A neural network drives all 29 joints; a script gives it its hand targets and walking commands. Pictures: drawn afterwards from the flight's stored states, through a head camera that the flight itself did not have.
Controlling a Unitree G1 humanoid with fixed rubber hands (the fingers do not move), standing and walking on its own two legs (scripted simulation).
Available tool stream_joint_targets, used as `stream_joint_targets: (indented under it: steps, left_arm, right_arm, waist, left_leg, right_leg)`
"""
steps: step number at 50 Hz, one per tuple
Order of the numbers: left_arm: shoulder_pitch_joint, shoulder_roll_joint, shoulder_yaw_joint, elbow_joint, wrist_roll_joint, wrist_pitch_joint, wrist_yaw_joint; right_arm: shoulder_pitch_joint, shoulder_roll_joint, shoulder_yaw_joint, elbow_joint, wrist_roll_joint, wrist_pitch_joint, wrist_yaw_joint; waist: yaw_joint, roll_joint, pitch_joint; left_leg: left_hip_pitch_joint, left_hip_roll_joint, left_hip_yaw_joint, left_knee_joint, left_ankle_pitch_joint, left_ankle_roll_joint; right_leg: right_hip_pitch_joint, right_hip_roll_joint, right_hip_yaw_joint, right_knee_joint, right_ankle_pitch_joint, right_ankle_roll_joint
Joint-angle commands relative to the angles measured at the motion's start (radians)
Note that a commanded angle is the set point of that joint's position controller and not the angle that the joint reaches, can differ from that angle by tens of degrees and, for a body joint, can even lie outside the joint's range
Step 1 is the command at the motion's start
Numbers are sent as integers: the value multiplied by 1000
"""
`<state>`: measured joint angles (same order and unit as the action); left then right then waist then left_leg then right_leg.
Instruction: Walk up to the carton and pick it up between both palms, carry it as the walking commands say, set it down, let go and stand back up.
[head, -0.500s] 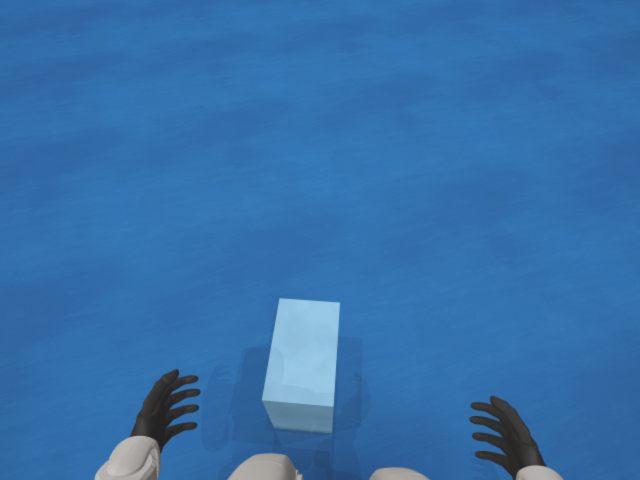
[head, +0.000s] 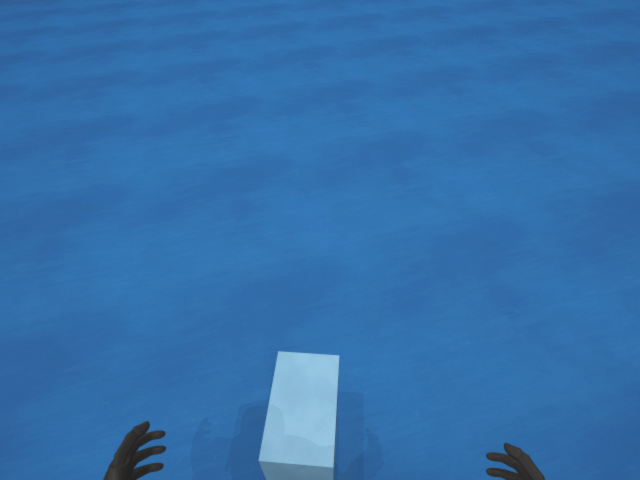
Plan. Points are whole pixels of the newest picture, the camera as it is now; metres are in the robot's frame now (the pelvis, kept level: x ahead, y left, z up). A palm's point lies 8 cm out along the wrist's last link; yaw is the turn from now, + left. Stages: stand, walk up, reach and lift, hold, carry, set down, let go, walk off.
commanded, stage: stand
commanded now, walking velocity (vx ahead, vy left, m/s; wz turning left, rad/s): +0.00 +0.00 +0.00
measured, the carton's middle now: (305, 424) +0.42 +0.09 -0.62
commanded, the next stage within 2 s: none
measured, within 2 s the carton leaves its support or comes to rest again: neither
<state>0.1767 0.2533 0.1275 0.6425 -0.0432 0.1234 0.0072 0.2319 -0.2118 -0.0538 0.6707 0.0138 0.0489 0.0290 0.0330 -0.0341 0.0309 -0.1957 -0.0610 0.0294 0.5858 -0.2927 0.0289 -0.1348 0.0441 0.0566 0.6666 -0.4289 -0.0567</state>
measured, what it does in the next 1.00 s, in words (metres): stands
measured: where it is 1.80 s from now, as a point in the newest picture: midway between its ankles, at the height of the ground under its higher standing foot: outside the picture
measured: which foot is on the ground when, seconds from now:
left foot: down 0.00-1.00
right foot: down 0.00-1.00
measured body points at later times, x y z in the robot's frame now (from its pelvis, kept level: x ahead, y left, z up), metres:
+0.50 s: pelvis +0.00 +0.00 +0.00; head -0.07 +0.00 +0.45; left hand +0.13 +0.30 -0.08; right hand +0.13 -0.26 -0.10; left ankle +0.02 +0.11 -0.72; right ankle -0.04 -0.08 -0.72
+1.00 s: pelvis -0.01 +0.02 +0.00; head -0.05 +0.03 +0.45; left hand +0.08 +0.31 -0.11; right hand +0.08 -0.25 -0.11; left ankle +0.02 +0.11 -0.72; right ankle -0.04 -0.08 -0.72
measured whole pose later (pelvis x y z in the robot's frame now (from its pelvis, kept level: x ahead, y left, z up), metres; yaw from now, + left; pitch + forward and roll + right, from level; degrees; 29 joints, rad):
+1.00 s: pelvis -0.01 +0.02 +0.00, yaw +0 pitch -5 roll +1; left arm 0.20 0.29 0.13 0.91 -0.04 0.00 0.01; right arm 0.26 -0.23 -0.08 0.91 0.01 -0.04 0.00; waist 0.03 -0.04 -0.01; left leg -0.22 -0.06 0.03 0.58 -0.27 0.04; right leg -0.14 0.04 0.06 0.62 -0.38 -0.04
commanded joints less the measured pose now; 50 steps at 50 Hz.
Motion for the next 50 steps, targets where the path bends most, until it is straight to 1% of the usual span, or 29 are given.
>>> stream_joint_targets:
  steps: [1, 6, 7, 8, 9, 10, 11, 12, 13, 14, 15, 16, 19, 20, 24, 27, 28, 29, 33, 34, 35, 37, 38, 40, 44, 46, 48, 49, 50]
  left_arm:
    - [-53, 216, -3, -99, 82, -115, 2]
    - [-58, 222, -8, -59, 89, -137, 12]
    - [-11, 216, -6, -64, 84, -142, 14]
    - [-13, 224, -1, -46, 85, -147, 16]
    - [-28, 238, 1, -56, 77, -146, 17]
    - [-46, 241, 8, -51, 87, -152, 21]
    - [-59, 254, 0, -54, 84, -159, 17]
    - [-63, 237, 4, -44, 89, -164, 17]
    - [-32, 240, 5, -29, 82, -170, 13]
    - [-17, 248, 1, -20, 83, -167, 12]
    - [-22, 248, 4, -8, 87, -171, 14]
    - [-34, 249, 1, -19, 92, -178, 11]
    - [-54, 244, 3, -13, 102, -184, 11]
    - [-59, 248, -1, -2, 88, -182, 10]
    - [-33, 254, -3, 13, 91, -185, 6]
    - [-41, 250, -8, 54, 88, -189, 12]
    - [-6, 256, 1, 53, 82, -189, 11]
    - [-16, 269, 2, 57, 77, -186, 15]
    - [-58, 249, 2, 68, 95, -181, 9]
    - [-60, 243, -5, 82, 88, -179, 7]
    - [-6, 232, -1, 107, 85, -186, 14]
    - [-58, 235, -5, 99, 91, -193, 9]
    - [-30, 230, -8, 117, 89, -191, 12]
    - [-37, 260, -9, 132, 88, -179, 21]
    - [-50, 226, -15, 135, 89, -179, 14]
    - [-61, 261, -8, 164, 88, -180, 13]
    - [-62, 243, -11, 166, 94, -180, 11]
    - [-25, 246, -4, 184, 86, -181, 11]
    - [-58, 250, -6, 170, 91, -183, 10]
  right_arm:
    - [-97, -215, -72, -102, -53, -82, -10]
    - [-94, -209, -79, -46, -58, -99, -18]
    - [-95, -216, -78, -39, -60, -100, -12]
    - [-98, -228, -86, -43, -62, -97, -14]
    - [-86, -212, -79, -21, -55, -101, -21]
    - [-63, -211, -81, -25, -57, -105, -24]
    - [-65, -227, -81, -21, -66, -107, -26]
    - [-64, -219, -86, -25, -61, -113, -31]
    - [-75, -226, -81, -8, -60, -113, -31]
    - [-97, -257, -95, -16, -59, -112, -31]
    - [-84, -236, -91, -9, -62, -111, -34]
    - [-52, -228, -84, 2, -56, -112, -32]
    - [-69, -222, -77, 18, -56, -120, -40]
    - [-104, -247, -79, 10, -61, -118, -33]
    - [-104, -252, -79, 22, -59, -127, -36]
    - [-40, -224, -66, 67, -52, -116, -39]
    - [-50, -248, -69, 70, -54, -119, -42]
    - [-83, -238, -75, 68, -44, -116, -39]
    - [-76, -261, -70, 95, -50, -131, -47]
    - [-76, -262, -75, 95, -62, -128, -48]
    - [-113, -244, -74, 94, -63, -127, -51]
    - [-64, -258, -70, 117, -54, -122, -43]
    - [-82, -229, -66, 114, -47, -128, -44]
    - [-123, -245, -74, 109, -51, -128, -37]
    - [-96, -256, -70, 145, -55, -124, -51]
    - [-88, -260, -68, 134, -55, -125, -43]
    - [-65, -237, -60, 171, -53, -132, -48]
    - [-85, -255, -65, 163, -59, -133, -53]
    - [-119, -259, -71, 152, -49, -134, -49]
  waist:
    - [-7, -80, -99]
    - [-20, -58, -97]
    - [-2, -75, -72]
    - [-11, -58, -74]
    - [-15, -107, -139]
    - [-27, -42, -38]
    - [-38, -21, -62]
    - [-39, -74, -68]
    - [-19, -69, -11]
    - [-21, -5, -49]
    - [-20, -58, -34]
    - [-34, -89, -15]
    - [-46, -56, 21]
    - [-27, -15, 2]
    - [-20, -83, 8]
    - [-26, -89, 51]
    - [-23, 19, -11]
    - [-19, -62, -36]
    - [-35, -38, 21]
    - [-37, -17, 19]
    - [-1, -30, 52]
    - [-33, -12, -25]
    - [-11, -22, -3]
    - [-19, -72, 27]
    - [-23, 36, -3]
    - [-21, -5, 18]
    - [-24, -3, 38]
    - [-10, 54, -42]
    - [-16, 34, -26]
  left_leg:
    - [-12, 93, -117, -90, 216, 18]
    - [-5, 113, -131, -101, 267, 22]
    - [-21, 126, -148, -110, 225, 31]
    - [-31, 111, -116, -85, 282, 17]
    - [36, 110, -129, -93, 274, 25]
    - [-24, 101, -134, -87, 230, 20]
    - [20, 109, -117, -96, 232, 17]
    - [2, 113, -144, -88, 229, 20]
    - [-15, 118, -142, -115, 229, 24]
    - [9, 127, -145, -101, 241, 32]
    - [-26, 119, -138, -96, 232, 24]
    - [-24, 121, -159, -115, 212, 28]
    - [-42, 123, -158, -110, 200, 23]
    - [-39, 117, -141, -120, 204, 22]
    - [-21, 113, -158, -109, 180, 35]
    - [-59, 113, -163, -111, 210, 31]
    - [-34, 115, -147, -95, 233, 47]
    - [-17, 118, -144, -94, 256, 35]
    - [-5, 130, -172, -126, 241, 31]
    - [-16, 131, -174, -121, 229, 40]
    - [-48, 132, -179, -103, 247, 45]
    - [-23, 133, -178, -117, 201, 42]
    - [-44, 127, -186, -103, 223, 38]
    - [-50, 137, -188, -122, 205, 31]
    - [-2, 135, -194, -119, 202, 48]
    - [-19, 141, -188, -150, 189, 38]
    - [-23, 151, -210, -159, 220, 48]
    - [14, 155, -217, -158, 227, 50]
    - [-10, 165, -220, -166, 246, 50]
  right_leg:
    - [-136, -110, 162, -271, 276, 25]
    - [-122, -125, 167, -268, 383, 43]
    - [-140, -132, 188, -273, 345, 38]
    - [-92, -146, 182, -286, 479, 69]
    - [-112, -136, 181, -276, 426, 46]
    - [-159, -146, 229, -312, 368, 48]
    - [-187, -136, 197, -311, 346, 46]
    - [-172, -134, 196, -304, 336, 43]
    - [-178, -129, 185, -299, 349, 48]
    - [-171, -128, 199, -310, 345, 21]
    - [-142, -142, 195, -311, 373, 43]
    - [-166, -134, 212, -314, 304, 24]
    - [-204, -143, 222, -335, 200, 17]
    - [-175, -145, 210, -340, 245, 22]
    - [-208, -133, 203, -346, 232, 12]
    - [-174, -156, 217, -322, 377, 46]
    - [-136, -168, 245, -322, 419, 34]
    - [-124, -143, 195, -315, 466, 50]
    - [-180, -119, 183, -326, 256, 12]
    - [-184, -133, 179, -327, 252, 11]
    - [-185, -133, 189, -342, 290, 25]
    - [-136, -140, 207, -337, 257, -2]
    - [-133, -164, 227, -323, 306, 19]
    - [-148, -159, 217, -355, 276, 13]
    - [-154, -136, 204, -337, 214, -11]
    - [-151, -138, 202, -350, 221, -9]
    - [-137, -130, 195, -338, 200, -17]
    - [-90, -117, 167, -310, 246, -12]
    - [-109, -118, 165, -314, 249, 1]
